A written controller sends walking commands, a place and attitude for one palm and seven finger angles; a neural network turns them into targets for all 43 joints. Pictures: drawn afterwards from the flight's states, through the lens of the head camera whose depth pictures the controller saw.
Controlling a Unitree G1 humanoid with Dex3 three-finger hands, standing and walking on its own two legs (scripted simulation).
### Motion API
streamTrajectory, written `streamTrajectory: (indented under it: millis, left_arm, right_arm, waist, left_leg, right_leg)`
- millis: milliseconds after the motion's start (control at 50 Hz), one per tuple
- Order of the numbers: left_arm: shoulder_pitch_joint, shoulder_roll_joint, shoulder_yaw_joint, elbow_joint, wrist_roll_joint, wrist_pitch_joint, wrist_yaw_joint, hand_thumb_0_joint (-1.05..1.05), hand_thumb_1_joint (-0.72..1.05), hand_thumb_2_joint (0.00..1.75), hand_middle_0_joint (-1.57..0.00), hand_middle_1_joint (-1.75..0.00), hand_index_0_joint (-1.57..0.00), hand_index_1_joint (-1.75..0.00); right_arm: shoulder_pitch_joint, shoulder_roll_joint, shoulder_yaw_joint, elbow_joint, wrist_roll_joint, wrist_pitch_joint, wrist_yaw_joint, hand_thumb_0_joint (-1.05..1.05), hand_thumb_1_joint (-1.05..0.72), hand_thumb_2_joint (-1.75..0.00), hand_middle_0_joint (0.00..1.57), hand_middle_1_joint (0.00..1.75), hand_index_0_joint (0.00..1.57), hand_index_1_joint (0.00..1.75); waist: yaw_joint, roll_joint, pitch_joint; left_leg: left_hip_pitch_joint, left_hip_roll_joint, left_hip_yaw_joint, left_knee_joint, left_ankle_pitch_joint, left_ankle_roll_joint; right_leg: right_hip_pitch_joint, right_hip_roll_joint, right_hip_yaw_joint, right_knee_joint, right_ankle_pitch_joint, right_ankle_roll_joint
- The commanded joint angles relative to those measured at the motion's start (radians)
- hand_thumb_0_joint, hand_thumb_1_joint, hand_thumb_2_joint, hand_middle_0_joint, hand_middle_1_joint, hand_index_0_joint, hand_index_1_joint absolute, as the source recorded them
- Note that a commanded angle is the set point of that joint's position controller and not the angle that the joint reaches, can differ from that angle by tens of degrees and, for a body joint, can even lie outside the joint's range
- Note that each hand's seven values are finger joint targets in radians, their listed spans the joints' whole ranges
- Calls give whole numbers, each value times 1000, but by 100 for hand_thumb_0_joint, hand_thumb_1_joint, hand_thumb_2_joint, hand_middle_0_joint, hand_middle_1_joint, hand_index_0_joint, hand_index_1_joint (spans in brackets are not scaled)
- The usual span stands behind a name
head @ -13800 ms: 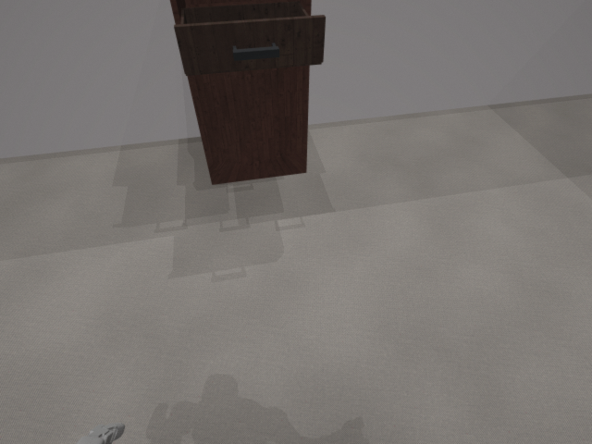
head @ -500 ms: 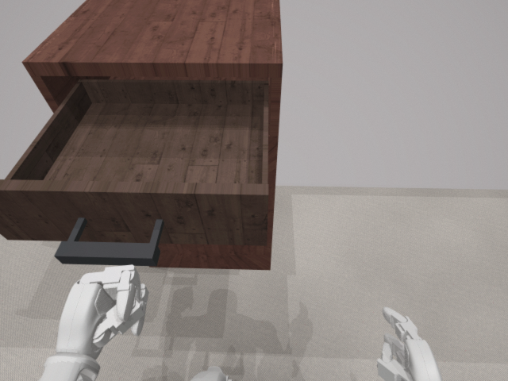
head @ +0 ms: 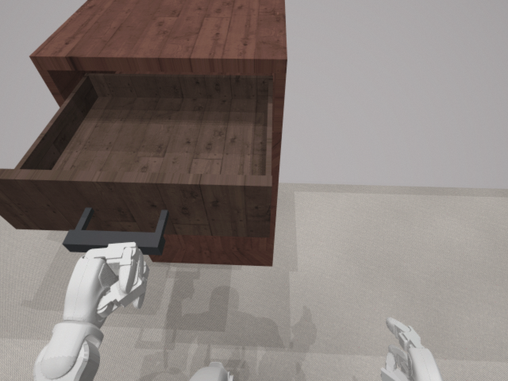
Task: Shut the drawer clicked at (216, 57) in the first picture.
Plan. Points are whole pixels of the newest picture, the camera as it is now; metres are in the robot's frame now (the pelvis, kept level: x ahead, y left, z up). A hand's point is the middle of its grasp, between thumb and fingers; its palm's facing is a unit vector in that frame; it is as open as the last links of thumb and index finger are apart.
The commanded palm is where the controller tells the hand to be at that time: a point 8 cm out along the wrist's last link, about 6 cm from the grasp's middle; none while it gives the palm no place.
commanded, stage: push the drawer shut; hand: left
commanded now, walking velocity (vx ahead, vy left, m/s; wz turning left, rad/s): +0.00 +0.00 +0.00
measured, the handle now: (120, 228) +0.32 +0.22 +0.08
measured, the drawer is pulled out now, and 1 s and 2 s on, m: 0.29 0.16 0.04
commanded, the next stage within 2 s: none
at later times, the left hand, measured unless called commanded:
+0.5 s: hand (147, 240) +0.31 +0.18 +0.07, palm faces -0.04 -1.00 -0.04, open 2.9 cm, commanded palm +0.30 +0.23 +0.08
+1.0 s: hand (161, 206) +0.37 +0.17 +0.07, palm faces -0.02 -1.00 -0.04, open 2.9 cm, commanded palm +0.37 +0.22 +0.08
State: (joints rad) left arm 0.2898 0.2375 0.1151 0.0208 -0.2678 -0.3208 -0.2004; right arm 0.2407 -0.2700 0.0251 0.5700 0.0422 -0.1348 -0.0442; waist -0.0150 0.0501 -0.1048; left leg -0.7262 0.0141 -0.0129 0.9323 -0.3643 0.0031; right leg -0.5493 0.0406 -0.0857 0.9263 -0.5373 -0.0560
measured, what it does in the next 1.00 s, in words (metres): stands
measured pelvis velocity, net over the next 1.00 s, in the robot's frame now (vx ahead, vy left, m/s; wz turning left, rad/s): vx -0.01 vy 0.02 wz -0.02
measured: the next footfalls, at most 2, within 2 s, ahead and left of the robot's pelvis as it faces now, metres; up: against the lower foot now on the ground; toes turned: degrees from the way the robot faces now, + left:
none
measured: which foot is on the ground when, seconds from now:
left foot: down 0.00-1.00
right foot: down 0.00-1.00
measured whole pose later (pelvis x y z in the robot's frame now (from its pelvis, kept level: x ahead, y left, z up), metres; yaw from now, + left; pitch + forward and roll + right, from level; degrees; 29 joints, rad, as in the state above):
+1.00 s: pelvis -0.01 +0.02 +0.00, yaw -1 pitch +10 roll -2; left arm -0.35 0.26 0.13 0.61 -0.18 -0.34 -0.10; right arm 0.28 -0.26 0.03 0.65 0.04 -0.06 -0.02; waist -0.06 0.03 -0.07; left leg -0.75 0.01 0.01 0.90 -0.33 0.03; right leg -0.58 0.03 -0.06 0.89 -0.49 -0.03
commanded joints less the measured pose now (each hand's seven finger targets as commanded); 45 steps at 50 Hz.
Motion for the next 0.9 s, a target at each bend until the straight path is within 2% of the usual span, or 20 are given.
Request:
streamTrajectory:
  millis: [0,80,100,160,180,240,260,280,320,380,400,480,540,580,600,620,740,800,840,880]
  left_arm:
    - [-379,130,71,-163,-10,-67,32,0,90,90,-140,-160,-140,-160]
    - [-436,150,75,-127,-3,-69,35,0,90,90,-140,-160,-140,-160]
    - [-467,117,41,-117,-3,-64,35,0,90,90,-140,-160,-140,-160]
    - [-532,127,42,-79,-3,-53,44,0,90,90,-140,-160,-140,-160]
    - [-553,158,66,-62,6,-52,54,0,90,90,-140,-160,-140,-160]
    - [-611,139,53,-17,4,-46,58,0,90,90,-140,-160,-140,-160]
    - [-627,143,56,-2,2,-45,56,0,90,90,-140,-160,-140,-160]
    - [-627,186,94,18,9,-47,63,0,90,90,-140,-160,-140,-160]
    - [-674,145,60,50,9,-41,62,0,90,90,-140,-160,-140,-160]
    - [-707,191,100,96,16,-43,71,0,90,90,-140,-160,-140,-160]
    - [-720,155,74,101,15,-41,72,0,90,90,-140,-160,-140,-160]
    - [-767,163,77,137,30,-43,87,0,90,90,-140,-160,-140,-160]
    - [-843,115,27,151,41,-48,96,0,90,90,-140,-160,-140,-160]
    - [-871,154,54,189,53,-51,110,0,90,90,-140,-160,-140,-160]
    - [-879,134,40,211,56,-49,112,0,90,90,-140,-160,-140,-160]
    - [-927,141,42,203,57,-55,116,0,90,90,-140,-160,-140,-160]
    - [-952,148,54,237,71,-64,124,0,90,90,-140,-160,-140,-160]
    - [-970,164,72,272,73,-67,127,0,90,90,-140,-160,-140,-160]
    - [-1018,146,53,310,74,-69,125,0,90,90,-140,-160,-140,-160]
    - [-1055,187,81,339,77,-75,124,0,90,90,-140,-160,-140,-160]
  right_arm:
    - [-76,-116,-46,-124,4,-56,-20,0,-90,-90,20,30,20,30]
    - [-75,-123,-44,-110,6,-61,-21,0,-90,-90,20,30,20,30]
    - [-84,-117,-42,-110,9,-61,-20,0,-90,-90,20,30,20,30]
    - [-79,-121,-41,-103,8,-64,-22,0,-90,-90,20,30,20,30]
    - [-74,-128,-41,-93,8,-59,-24,0,-90,-90,20,30,20,30]
    - [-76,-124,-39,-94,9,-56,-22,0,-90,-90,20,30,20,30]
    - [-76,-125,-38,-91,9,-55,-22,0,-90,-90,20,30,20,30]
    - [-67,-130,-39,-84,7,-51,-21,0,-90,-90,20,30,20,30]
    - [-70,-125,-37,-89,10,-45,-19,0,-90,-90,20,30,20,30]
    - [-58,-133,-37,-80,7,-37,-17,0,-90,-90,20,30,20,30]
    - [-60,-125,-37,-84,7,-36,-14,0,-90,-90,20,30,20,30]
    - [-39,-134,-41,-76,3,-27,-8,0,-90,-90,20,30,20,30]
    - [-31,-130,-44,-75,6,-24,-3,0,-90,-90,20,30,20,30]
    - [-16,-140,-46,-63,2,-15,-2,0,-90,-90,20,30,20,30]
    - [-13,-138,-46,-64,4,-10,-1,0,-90,-90,20,30,20,30]
    - [-11,-140,-48,-62,4,-9,-1,0,-90,-90,20,30,20,30]
    - [18,-140,-55,-51,-3,7,8,0,-90,-90,20,30,20,30]
    - [27,-141,-55,-47,-4,18,11,0,-90,-90,20,30,20,30]
    - [29,-138,-52,-42,-3,25,12,0,-90,-90,20,30,20,30]
    - [40,-144,-51,-32,-5,31,10,0,-90,-90,20,30,20,30]
  waist:
    - [-65,-38,-132]
    - [-58,-12,-167]
    - [-61,9,-166]
    - [-65,-15,-174]
    - [-68,-23,-167]
    - [-66,-40,-167]
    - [-65,-29,-167]
    - [-56,-28,-170]
    - [-65,-31,-163]
    - [-54,-20,-165]
    - [-57,-13,-174]
    - [-58,-3,-189]
    - [-72,8,-196]
    - [-75,-10,-193]
    - [-77,-16,-189]
    - [-85,-34,-208]
    - [-69,6,-277]
    - [-68,-3,-270]
    - [-85,-22,-239]
    - [-88,-21,-228]
  left_leg:
    - [223,-4,-26,-89,46,42]
    - [249,-2,-33,-106,37,42]
    - [263,-3,-31,-114,30,41]
    - [267,0,-39,-129,-1,38]
    - [263,1,-40,-130,-7,41]
    - [261,0,-38,-141,-17,37]
    - [260,-1,-34,-139,-10,36]
    - [255,0,-36,-141,-6,37]
    - [266,0,-34,-147,-8,35]
    - [262,0,-37,-153,-14,35]
    - [276,-1,-34,-155,-3,35]
    - [296,3,-46,-166,-7,31]
    - [331,7,-56,-173,-5,26]
    - [320,9,-63,-174,-21,28]
    - [322,8,-62,-176,-20,28]
    - [331,9,-63,-173,-19,29]
    - [390,13,-68,-168,69,21]
    - [377,12,-64,-163,82,23]
    - [359,11,-58,-161,66,25]
    - [338,10,-56,-153,54,29]
  right_leg:
    - [-116,-27,105,-225,168,59]
    - [-105,-25,99,-227,145,54]
    - [-115,-25,96,-228,143,53]
    - [-118,-23,91,-234,114,53]
    - [-118,-21,93,-238,107,54]
    - [-116,-21,93,-242,96,53]
    - [-111,-22,98,-244,102,53]
    - [-99,-21,95,-241,106,51]
    - [-113,-20,90,-241,111,53]
    - [-103,-19,90,-242,105,50]
    - [-104,-20,88,-240,120,49]
    - [-117,-14,70,-226,130,46]
    - [-145,-12,57,-214,142,43]
    - [-153,-10,56,-212,133,45]
    - [-156,-10,55,-212,135,44]
    - [-161,-11,58,-213,136,47]
    - [-144,-9,51,-197,197,39]
    - [-139,-6,52,-197,207,39]
    - [-150,-6,56,-207,201,42]
    - [-155,-3,61,-208,192,42]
